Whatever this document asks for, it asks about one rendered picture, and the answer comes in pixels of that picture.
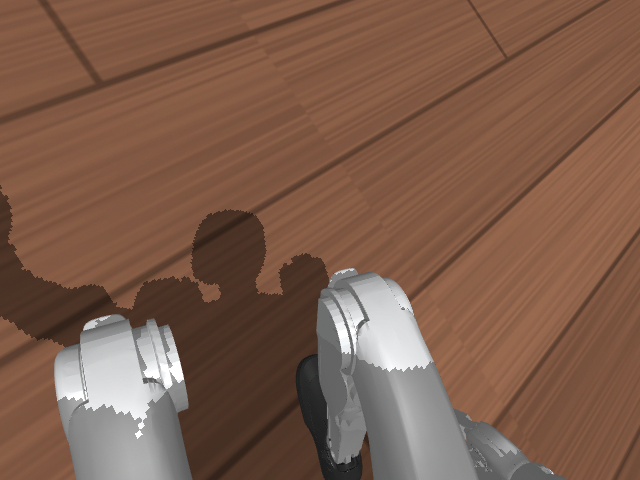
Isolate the right robot hand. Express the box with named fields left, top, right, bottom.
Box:
left=453, top=408, right=531, bottom=480

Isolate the right robot arm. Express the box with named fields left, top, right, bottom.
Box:
left=510, top=462, right=567, bottom=480

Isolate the right robot foot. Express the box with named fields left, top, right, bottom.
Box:
left=296, top=354, right=362, bottom=480

